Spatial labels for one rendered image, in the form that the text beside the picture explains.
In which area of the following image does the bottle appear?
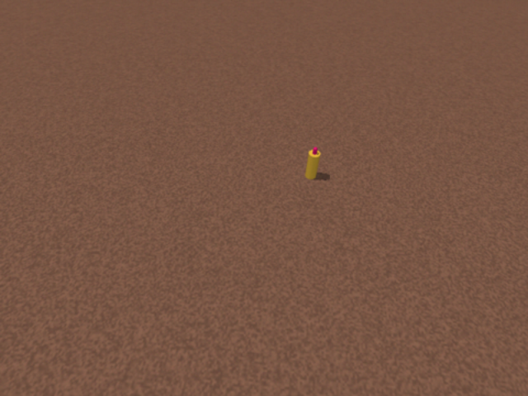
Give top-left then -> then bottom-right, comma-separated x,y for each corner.
305,147 -> 320,179

